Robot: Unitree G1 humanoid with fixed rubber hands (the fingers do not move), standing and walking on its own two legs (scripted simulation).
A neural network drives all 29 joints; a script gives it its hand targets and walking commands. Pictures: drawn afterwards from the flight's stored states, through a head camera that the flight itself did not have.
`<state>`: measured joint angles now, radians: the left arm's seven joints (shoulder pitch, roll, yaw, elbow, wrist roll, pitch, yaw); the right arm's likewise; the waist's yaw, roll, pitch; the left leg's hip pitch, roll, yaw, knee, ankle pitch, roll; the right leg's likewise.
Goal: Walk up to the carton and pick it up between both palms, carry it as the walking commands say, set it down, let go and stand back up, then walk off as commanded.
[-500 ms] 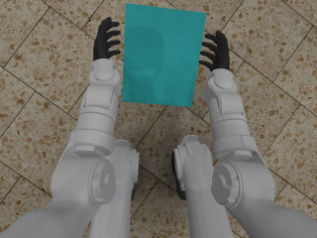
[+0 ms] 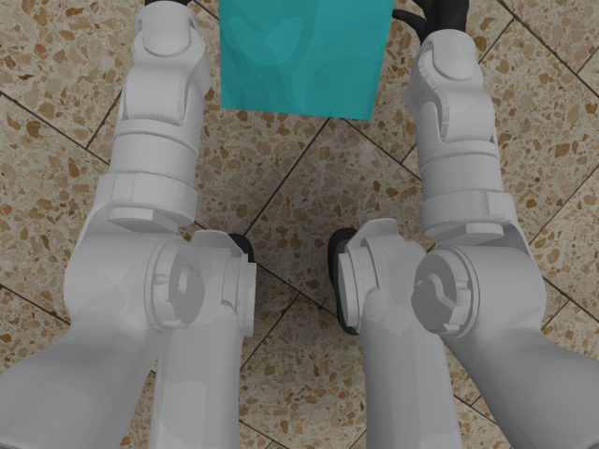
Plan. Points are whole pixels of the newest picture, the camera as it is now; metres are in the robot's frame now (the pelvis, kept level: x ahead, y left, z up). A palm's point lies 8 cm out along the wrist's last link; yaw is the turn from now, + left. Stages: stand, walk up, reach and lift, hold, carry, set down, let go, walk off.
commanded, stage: set down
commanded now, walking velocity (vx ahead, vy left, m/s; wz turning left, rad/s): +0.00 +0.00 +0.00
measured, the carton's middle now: (303, 5) +0.57 -0.03 -0.26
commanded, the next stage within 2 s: none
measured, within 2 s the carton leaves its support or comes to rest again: neither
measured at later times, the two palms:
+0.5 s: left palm out of the picture +0.57 +0.10 -0.20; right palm (433, 14) +0.54 -0.17 -0.20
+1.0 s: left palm out of the picture +0.57 +0.10 -0.20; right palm (433, 14) +0.54 -0.17 -0.21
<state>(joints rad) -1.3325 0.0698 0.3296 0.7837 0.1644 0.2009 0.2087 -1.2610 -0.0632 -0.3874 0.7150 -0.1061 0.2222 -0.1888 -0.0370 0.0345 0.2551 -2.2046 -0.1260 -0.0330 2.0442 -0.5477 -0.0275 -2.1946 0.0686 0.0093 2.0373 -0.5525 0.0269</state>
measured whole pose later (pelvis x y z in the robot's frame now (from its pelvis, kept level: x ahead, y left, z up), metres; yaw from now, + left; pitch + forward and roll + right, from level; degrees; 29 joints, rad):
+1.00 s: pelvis +0.02 +0.00 -0.03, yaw +0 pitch +41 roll -1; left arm -1.39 0.15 0.33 0.87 0.16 0.18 0.09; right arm -1.37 -0.15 -0.39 0.89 -0.10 0.16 -0.06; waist -0.05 0.05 0.30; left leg -2.25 -0.13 -0.02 2.18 -0.63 -0.03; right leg -2.24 0.07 0.00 2.17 -0.64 0.03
